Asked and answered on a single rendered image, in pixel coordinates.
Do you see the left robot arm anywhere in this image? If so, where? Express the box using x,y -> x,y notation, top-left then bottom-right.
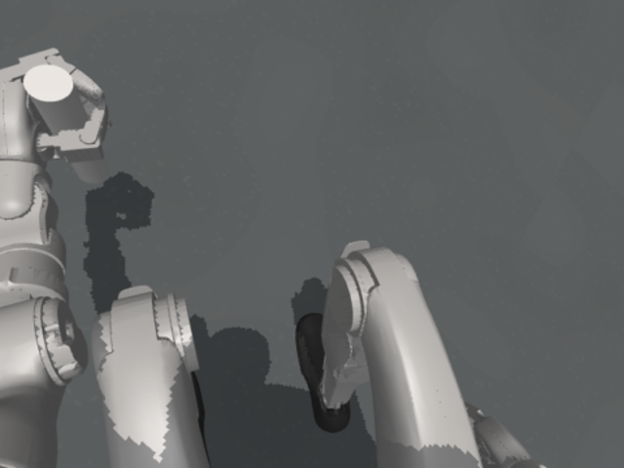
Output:
0,159 -> 89,468

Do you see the right robot hand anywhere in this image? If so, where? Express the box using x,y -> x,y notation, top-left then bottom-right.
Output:
464,402 -> 532,468

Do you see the left robot hand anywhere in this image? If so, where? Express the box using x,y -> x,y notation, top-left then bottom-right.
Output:
0,48 -> 112,170

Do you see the right robot foot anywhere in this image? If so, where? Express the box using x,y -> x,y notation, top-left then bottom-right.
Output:
295,313 -> 350,433

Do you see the can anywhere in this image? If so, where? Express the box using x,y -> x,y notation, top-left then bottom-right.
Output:
23,64 -> 109,183

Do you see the left robot foot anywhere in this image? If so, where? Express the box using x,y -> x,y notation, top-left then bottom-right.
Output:
191,371 -> 211,467

